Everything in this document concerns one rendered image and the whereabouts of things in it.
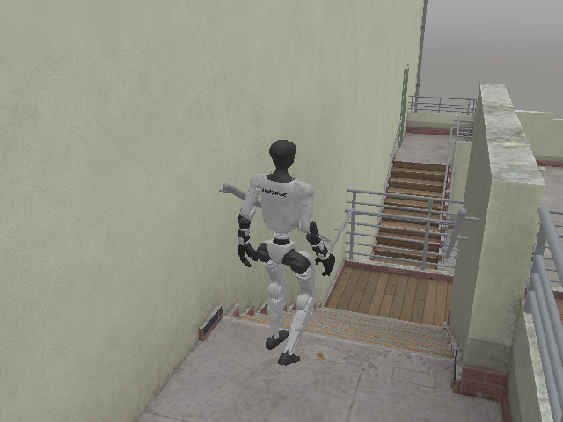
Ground stairs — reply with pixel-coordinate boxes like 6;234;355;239
373;161;450;270
238;308;452;358

